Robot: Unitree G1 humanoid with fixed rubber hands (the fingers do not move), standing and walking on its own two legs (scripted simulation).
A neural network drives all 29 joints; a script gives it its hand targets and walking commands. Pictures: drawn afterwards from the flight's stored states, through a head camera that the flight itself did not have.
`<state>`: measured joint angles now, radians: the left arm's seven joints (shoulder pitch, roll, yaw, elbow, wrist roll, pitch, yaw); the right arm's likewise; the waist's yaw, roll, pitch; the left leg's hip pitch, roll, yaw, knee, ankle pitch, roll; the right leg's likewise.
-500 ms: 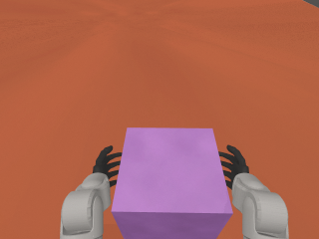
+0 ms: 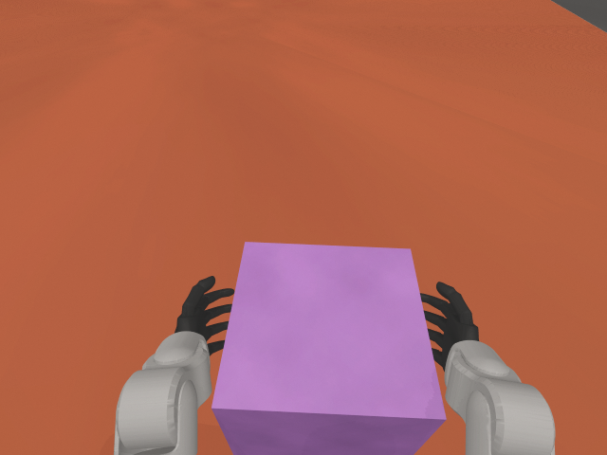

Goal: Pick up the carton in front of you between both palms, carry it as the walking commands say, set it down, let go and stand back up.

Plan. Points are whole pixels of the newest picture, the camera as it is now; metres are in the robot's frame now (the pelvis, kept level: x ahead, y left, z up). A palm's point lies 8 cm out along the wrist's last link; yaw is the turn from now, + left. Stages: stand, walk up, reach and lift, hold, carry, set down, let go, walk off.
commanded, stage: carry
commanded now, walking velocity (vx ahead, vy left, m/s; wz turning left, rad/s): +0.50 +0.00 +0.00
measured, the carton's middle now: (321, 364) +0.24 -0.01 -0.01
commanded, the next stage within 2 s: none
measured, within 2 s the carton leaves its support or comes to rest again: neither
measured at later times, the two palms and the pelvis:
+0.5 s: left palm (251, 158) +0.56 +0.11 +0.09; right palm (421, 160) +0.58 -0.19 +0.08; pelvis +0.33 -0.05 +0.00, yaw +3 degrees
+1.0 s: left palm (249, 96) +0.78 +0.14 +0.08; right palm (390, 100) +0.78 -0.16 +0.08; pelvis +0.54 -0.01 -0.02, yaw +0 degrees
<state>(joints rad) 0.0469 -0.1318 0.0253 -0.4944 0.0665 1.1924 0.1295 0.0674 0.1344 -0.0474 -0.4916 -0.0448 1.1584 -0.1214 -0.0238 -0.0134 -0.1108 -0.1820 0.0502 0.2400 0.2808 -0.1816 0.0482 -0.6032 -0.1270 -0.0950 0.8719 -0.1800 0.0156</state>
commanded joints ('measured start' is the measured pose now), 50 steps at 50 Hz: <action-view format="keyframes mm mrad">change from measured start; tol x32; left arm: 1 -415 -861 -656 -146 -269 -56 -111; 50 -416 -792 -623 -149 -296 1 -119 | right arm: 1 -430 816 661 -153 304 -23 148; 50 -433 789 635 -138 286 33 124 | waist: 1 11 134 -150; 10 23 169 -79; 14 49 -317 -272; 36 7 247 -336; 50 21 4 -291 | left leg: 1 207 228 -169 -167 78 74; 11 173 151 18 225 515 -15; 15 -497 11 -212 1025 -278 -51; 31 -215 -13 -29 201 239 -63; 36 429 349 -395 161 1069 139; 44 148 174 -160 78 287 9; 50 100 133 -148 257 607 5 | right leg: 1 -59 -2 -32 -167 98 14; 11 410 130 -197 -431 55 -44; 13 855 -261 439 -557 -217 -193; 29 621 -109 -114 -588 619 -91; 39 257 37 41 -262 -424 10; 50 444 -37 24 -386 350 14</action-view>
